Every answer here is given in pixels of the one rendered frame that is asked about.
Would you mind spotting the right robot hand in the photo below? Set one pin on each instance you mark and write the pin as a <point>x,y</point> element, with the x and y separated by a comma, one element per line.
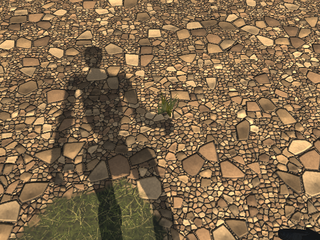
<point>298,234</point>

